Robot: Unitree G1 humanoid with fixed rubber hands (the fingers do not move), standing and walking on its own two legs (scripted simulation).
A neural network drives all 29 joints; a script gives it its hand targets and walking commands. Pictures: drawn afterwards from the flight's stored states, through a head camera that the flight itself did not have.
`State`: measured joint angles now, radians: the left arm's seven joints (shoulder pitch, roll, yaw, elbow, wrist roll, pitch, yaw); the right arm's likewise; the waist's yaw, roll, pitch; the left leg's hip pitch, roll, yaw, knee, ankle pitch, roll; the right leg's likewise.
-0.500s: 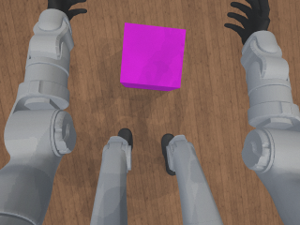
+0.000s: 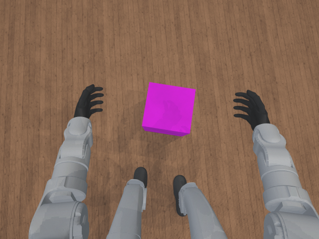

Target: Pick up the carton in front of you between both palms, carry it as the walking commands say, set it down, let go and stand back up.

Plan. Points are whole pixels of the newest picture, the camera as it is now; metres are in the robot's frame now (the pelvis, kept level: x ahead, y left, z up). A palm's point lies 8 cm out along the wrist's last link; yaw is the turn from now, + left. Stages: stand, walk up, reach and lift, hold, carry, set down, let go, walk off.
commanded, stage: let go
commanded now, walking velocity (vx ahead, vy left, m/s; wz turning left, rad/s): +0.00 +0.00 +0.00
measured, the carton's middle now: (167, 112) +0.48 -0.04 -0.59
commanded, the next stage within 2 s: stand in 1.00 s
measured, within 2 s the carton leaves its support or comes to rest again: neither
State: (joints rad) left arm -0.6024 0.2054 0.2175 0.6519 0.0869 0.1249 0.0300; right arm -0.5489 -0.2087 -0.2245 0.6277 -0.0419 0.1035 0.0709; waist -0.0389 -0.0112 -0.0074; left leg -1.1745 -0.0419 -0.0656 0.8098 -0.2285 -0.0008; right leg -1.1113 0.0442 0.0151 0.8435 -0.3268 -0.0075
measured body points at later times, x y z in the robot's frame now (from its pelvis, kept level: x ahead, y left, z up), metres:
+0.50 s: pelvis +0.05 +0.00 +0.06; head +0.11 +0.02 +0.51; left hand +0.25 +0.23 -0.03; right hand +0.22 -0.24 -0.01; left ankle +0.06 +0.11 -0.68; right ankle +0.01 -0.11 -0.68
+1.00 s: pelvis +0.05 -0.01 +0.06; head +0.06 +0.00 +0.51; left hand +0.23 +0.22 -0.02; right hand +0.22 -0.24 -0.01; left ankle +0.06 +0.11 -0.68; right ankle +0.01 -0.11 -0.68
